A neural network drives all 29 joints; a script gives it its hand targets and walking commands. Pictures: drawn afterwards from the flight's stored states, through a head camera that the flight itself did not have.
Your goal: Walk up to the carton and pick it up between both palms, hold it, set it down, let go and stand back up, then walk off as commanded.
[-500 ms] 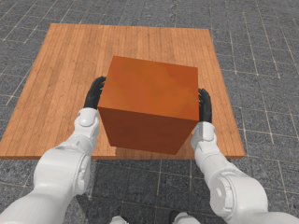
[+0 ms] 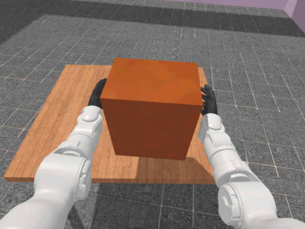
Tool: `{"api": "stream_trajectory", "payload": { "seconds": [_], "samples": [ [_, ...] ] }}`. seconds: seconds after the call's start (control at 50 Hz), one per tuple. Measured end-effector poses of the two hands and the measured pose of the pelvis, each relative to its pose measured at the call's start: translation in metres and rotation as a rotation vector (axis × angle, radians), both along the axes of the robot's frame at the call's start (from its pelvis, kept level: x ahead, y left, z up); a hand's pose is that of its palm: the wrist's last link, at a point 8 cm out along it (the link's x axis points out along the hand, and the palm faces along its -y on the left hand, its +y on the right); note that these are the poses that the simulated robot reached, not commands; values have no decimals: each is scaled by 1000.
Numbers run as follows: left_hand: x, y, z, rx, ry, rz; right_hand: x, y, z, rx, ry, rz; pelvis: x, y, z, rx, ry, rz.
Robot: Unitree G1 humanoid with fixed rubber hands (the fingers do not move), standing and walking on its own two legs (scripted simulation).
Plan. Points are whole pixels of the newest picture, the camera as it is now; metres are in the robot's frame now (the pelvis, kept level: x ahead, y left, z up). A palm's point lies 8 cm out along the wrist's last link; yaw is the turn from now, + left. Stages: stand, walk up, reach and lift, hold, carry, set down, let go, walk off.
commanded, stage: reach and lift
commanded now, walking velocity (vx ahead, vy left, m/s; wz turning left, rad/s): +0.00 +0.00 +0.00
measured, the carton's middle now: (152, 113) +0.43 -0.03 +0.06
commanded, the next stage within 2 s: hold in 1.88 s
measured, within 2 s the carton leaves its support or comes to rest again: neither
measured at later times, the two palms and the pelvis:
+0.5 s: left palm (74, 99) +0.42 +0.17 +0.15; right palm (200, 97) +0.38 -0.15 +0.16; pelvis +0.00 +0.01 +0.01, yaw +0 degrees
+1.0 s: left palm (68, 95) +0.40 +0.17 +0.19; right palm (203, 91) +0.38 -0.15 +0.18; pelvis +0.00 +0.00 +0.01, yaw +0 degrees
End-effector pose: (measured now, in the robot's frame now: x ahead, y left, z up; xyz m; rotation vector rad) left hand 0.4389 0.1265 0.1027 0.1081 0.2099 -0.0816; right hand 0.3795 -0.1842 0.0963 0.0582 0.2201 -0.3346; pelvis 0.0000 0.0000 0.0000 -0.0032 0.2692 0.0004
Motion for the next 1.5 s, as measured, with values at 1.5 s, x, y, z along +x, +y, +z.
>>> {"api": "stream_trajectory", "payload": {
  "seconds": [1.5],
  "samples": [
    [-48,46,87,3,-19,149,-2,41,94,-109,-47,156,-5,4,14,-3,-247,2]
  ]
}}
